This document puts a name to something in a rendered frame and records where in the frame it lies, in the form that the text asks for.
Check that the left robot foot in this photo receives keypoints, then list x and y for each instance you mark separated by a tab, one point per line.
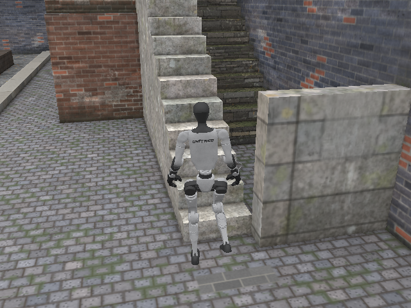
195	259

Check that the left robot shin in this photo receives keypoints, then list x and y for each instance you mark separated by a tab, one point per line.
193	234

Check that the right robot upper arm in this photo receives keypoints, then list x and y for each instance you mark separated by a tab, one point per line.
226	145

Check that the robot left hand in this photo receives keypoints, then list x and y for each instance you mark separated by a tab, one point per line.
169	180

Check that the robot left forearm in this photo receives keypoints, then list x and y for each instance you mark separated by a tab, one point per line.
173	169

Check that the robot right forearm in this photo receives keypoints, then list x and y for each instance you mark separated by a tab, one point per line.
233	167

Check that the left robot upper arm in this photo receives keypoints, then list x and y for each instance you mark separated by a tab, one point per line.
180	146

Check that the robot right hand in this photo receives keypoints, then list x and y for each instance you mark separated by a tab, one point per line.
230	176

